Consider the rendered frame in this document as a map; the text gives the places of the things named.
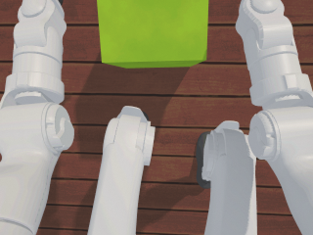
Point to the robot shin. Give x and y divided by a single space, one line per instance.
228 124
113 124

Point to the robot right shin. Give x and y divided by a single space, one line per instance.
228 124

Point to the carton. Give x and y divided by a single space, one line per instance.
140 34

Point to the robot left forearm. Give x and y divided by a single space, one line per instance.
37 56

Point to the robot left upper arm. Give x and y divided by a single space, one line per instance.
32 137

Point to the robot right forearm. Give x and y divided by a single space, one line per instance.
271 56

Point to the robot right upper arm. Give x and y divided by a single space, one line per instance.
284 138

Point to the robot left shin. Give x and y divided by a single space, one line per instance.
113 124

